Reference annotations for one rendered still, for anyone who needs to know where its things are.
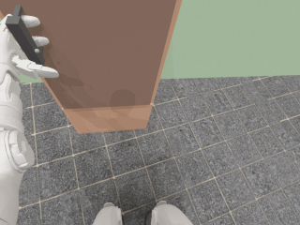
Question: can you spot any handle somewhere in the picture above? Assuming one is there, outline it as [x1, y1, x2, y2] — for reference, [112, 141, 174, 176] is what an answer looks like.
[5, 5, 45, 66]

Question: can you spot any robot thigh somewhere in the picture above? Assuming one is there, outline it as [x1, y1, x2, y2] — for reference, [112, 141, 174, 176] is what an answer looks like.
[93, 206, 123, 225]
[151, 204, 193, 225]

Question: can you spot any robot left forearm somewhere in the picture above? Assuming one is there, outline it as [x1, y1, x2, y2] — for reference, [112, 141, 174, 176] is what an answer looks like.
[0, 64, 24, 135]

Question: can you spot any robot left hand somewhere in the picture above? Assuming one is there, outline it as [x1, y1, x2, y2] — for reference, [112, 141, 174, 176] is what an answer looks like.
[0, 14, 59, 80]

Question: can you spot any left robot upper arm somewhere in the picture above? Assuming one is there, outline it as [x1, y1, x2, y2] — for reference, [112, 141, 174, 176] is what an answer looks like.
[0, 129, 35, 225]

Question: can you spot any right robot thigh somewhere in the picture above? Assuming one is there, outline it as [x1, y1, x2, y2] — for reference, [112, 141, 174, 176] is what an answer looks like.
[151, 204, 193, 225]

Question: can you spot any left robot thigh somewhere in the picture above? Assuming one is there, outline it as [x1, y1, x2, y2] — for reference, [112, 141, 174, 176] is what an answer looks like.
[93, 206, 123, 225]

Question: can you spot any cupboard door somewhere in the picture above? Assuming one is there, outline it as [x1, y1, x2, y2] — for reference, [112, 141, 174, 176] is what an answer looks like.
[0, 0, 176, 110]

